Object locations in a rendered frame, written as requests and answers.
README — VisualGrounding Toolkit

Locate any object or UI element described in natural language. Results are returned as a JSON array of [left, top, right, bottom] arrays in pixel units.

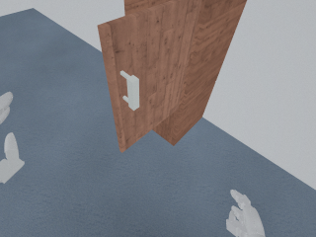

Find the cupboard door
[[97, 0, 202, 153]]

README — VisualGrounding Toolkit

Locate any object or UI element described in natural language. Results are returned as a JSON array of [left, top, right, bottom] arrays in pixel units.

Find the robot left hand
[[0, 92, 25, 184]]

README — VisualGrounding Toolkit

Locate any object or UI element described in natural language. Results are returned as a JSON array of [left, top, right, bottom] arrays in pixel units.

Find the robot right hand
[[226, 190, 266, 237]]

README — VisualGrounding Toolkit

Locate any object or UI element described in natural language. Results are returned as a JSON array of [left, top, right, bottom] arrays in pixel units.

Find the handle
[[120, 71, 139, 111]]

